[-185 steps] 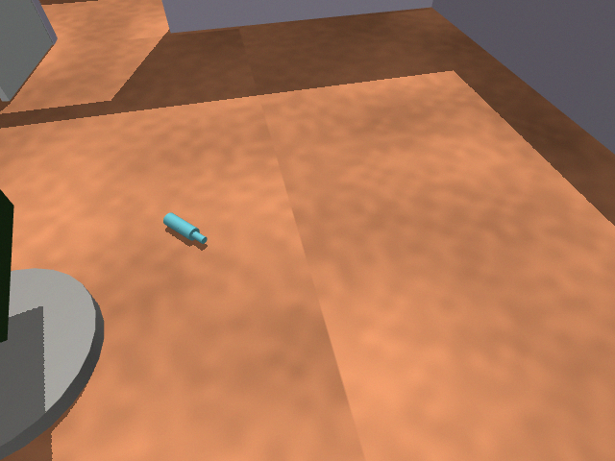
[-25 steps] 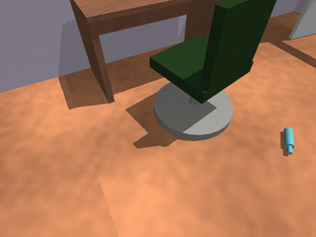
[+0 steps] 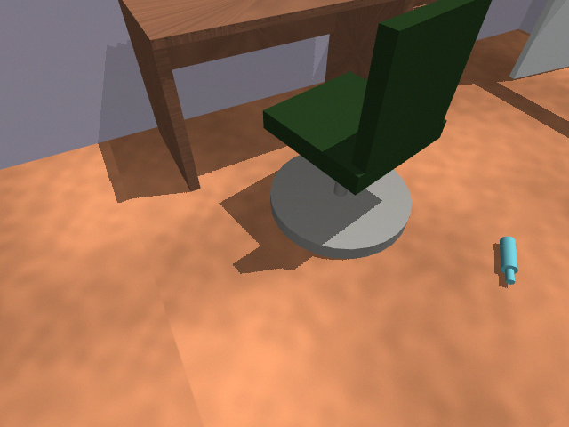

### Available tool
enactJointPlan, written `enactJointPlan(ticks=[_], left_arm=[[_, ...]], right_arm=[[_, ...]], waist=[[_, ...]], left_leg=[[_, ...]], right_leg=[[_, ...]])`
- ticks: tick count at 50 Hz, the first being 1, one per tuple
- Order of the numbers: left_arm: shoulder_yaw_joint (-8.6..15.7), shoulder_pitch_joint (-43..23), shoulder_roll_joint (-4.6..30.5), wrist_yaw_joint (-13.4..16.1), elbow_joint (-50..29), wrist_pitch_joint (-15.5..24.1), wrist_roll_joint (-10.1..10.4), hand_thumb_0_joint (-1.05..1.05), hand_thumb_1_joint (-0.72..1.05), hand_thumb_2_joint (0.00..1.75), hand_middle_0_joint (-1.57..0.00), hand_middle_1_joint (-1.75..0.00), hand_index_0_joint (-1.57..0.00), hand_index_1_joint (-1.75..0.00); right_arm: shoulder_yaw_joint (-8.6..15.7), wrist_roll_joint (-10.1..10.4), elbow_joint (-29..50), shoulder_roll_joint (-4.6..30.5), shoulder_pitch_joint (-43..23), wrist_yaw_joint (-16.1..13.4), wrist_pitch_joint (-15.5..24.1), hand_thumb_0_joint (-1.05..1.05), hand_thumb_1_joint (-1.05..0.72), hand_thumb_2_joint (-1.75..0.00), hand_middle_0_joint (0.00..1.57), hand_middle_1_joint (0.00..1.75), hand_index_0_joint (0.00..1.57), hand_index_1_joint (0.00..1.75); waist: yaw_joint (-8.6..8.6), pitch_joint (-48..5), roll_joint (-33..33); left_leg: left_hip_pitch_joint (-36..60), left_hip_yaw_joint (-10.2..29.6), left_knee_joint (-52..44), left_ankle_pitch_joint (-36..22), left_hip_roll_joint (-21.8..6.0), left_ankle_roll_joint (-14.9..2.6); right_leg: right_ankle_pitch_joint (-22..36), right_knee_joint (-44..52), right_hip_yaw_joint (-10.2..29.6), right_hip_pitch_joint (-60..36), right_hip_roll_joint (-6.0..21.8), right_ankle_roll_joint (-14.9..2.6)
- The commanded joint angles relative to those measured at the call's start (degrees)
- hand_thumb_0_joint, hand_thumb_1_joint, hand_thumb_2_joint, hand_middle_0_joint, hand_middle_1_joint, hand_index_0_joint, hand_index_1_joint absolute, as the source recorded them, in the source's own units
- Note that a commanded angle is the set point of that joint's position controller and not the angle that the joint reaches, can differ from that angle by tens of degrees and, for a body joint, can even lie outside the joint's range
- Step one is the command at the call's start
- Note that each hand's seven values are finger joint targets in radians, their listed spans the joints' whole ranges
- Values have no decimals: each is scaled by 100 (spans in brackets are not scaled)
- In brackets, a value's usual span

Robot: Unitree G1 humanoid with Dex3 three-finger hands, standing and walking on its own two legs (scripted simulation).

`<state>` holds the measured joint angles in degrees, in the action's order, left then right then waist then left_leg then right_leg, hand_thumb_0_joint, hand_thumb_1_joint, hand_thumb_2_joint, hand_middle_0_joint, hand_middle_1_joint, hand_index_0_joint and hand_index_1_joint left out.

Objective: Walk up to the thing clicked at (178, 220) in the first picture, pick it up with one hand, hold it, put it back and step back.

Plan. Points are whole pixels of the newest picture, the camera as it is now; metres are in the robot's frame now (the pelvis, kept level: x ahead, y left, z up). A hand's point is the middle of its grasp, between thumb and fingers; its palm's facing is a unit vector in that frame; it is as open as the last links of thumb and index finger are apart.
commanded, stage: stand
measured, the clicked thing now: (508, 260) +0.90 -0.90 -0.75
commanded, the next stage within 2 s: none
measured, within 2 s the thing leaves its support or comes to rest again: neither
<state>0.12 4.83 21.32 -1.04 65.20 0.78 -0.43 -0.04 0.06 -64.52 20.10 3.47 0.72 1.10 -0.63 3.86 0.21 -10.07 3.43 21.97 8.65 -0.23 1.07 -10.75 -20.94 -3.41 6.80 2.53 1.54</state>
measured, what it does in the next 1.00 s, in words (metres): stands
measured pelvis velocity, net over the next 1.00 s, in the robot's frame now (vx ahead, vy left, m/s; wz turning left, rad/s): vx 0.01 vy -0.01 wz -0.02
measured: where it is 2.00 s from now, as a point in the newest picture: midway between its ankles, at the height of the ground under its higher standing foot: outside the picture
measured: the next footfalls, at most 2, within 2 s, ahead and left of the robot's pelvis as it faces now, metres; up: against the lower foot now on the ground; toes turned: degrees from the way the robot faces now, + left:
none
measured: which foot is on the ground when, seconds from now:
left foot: down 0.00-1.00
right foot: down 0.00-1.00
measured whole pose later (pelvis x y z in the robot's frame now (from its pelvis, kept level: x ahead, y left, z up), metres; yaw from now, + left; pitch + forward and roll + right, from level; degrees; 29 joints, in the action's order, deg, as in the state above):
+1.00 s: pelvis +0.01 -0.01 +0.00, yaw -1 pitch -2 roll +0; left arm 0.0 6.0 20.7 -1.0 64.8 0.5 -0.8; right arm -0.1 -0.1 -65.9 19.8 4.9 0.8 0.6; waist -0.1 3.2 0.0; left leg -8.7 2.6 18.7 8.0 -1.0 1.8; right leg -10.6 -19.2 -2.6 6.6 1.8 0.9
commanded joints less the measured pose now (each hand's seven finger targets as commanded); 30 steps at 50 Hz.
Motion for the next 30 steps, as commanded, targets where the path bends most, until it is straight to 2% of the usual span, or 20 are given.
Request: enactJointPlan(ticks=[1,4,5,7,8,10,12,13,19,20,21,22,26,27,28,30], left_arm=[[206,-299,1194,108,-267,138,15,0,90,90,-20,-30,-20,-30],[206,-294,1220,105,-246,123,11,0,90,90,-20,-30,-20,-30],[198,-279,1198,105,-245,134,7,0,90,90,-20,-30,-20,-30],[197,-309,1218,108,-258,134,-3,0,90,90,-20,-30,-20,-30],[205,-314,1226,114,-261,140,-2,0,90,90,-20,-30,-20,-30],[197,-282,1213,109,-257,133,-1,0,90,90,-20,-30,-20,-30],[199,-285,1210,115,-284,134,-1,0,90,90,-20,-30,-20,-30],[204,-275,1229,108,-274,127,4,0,90,90,-20,-30,-20,-30],[198,-200,1200,102,-294,123,5,0,90,90,-20,-30,-20,-30],[199,-196,1173,103,-284,103,9,0,90,90,-20,-30,-20,-30],[197,-155,1197,108,-303,117,-7,0,90,90,-20,-30,-20,-30],[196,-203,1190,107,-307,107,4,0,90,90,-20,-30,-20,-30],[187,-125,1192,104,-335,110,-1,0,90,90,-20,-30,-20,-30],[189,-154,1182,101,-326,106,2,0,90,90,-20,-30,-20,-30],[189,-122,1194,103,-336,103,-6,0,90,90,-20,-30,-20,-30],[184,-175,1189,108,-367,106,-11,0,90,90,-20,-30,-20,-30]], right_arm=[[256,-25,246,1243,-266,-88,66,0,-90,-90,20,30,20,30],[255,-33,219,1219,-289,-77,58,0,-90,-90,20,30,20,30],[266,-33,223,1255,-322,-71,69,0,-90,-90,20,30,20,30],[254,-38,199,1181,-280,-61,52,0,-90,-90,20,30,20,30],[266,-46,198,1208,-259,-61,56,0,-90,-90,20,30,20,30],[265,-51,173,1213,-212,-58,51,0,-90,-90,20,30,20,30],[266,-50,177,1185,-222,-61,53,0,-90,-90,20,30,20,30],[266,-51,160,1203,-183,-64,46,0,-90,-90,20,30,20,30],[254,-44,145,1182,-149,-62,58,0,-90,-90,20,30,20,30],[256,-41,128,1199,-110,-70,43,0,-90,-90,20,30,20,30],[256,-48,148,1183,-149,-64,52,0,-90,-90,20,30,20,30],[252,-47,140,1180,-92,-65,41,0,-90,-90,20,30,20,30],[255,-46,145,1202,-117,-69,48,0,-90,-90,20,30,20,30],[242,-46,128,1193,-51,-72,44,0,-90,-90,20,30,20,30],[243,-51,138,1191,-80,-69,39,0,-90,-90,20,30,20,30],[236,-43,149,1185,-84,-68,45,0,-90,-90,20,30,20,30]], waist=[[43,-552,-43],[35,-436,-38],[33,-509,-104],[42,-404,86],[57,-561,-3],[71,-446,-24],[48,-493,-18],[63,-474,-3],[44,-545,-90],[64,-418,-113],[21,-443,-64],[63,-429,-21],[25,-555,-46],[83,-473,-93],[49,-429,-70],[66,-516,-33]], left_leg=[[45,468,-502,-384,-595,-197],[67,476,-625,-60,-581,-174],[126,466,-609,-177,-603,-184],[57,457,-625,-42,-569,-171],[156,431,-587,-237,-600,-190],[45,436,-635,-7,-570,-179],[19,440,-644,-165,-583,-167],[6,438,-668,-1,-555,-162],[93,450,-671,-175,-604,-175],[-55,475,-738,207,-579,-170],[52,451,-691,-38,-584,-167],[-5,449,-696,-5,-588,-173],[138,415,-618,-247,-599,-163],[46,411,-651,-44,-571,-153],[14,419,-655,18,-575,-157],[102,414,-617,-226,-601,-163]], right_leg=[[61,536,567,-177,566,-212],[-191,596,603,-14,563,-234],[-86,585,602,-66,581,-226],[-336,661,620,30,578,-218],[-146,628,636,-63,603,-228],[-283,663,626,-8,579,-217],[-245,628,620,-63,587,-224],[-360,670,636,-3,577,-223],[-175,566,606,-22,572,-242],[-416,593,592,31,531,-229],[-305,582,615,40,557,-232],[-343,585,623,46,556,-244],[-190,590,643,-6,570,-248],[-291,615,654,57,552,-236],[-359,614,629,66,544,-240],[-147,589,630,30,561,-245]])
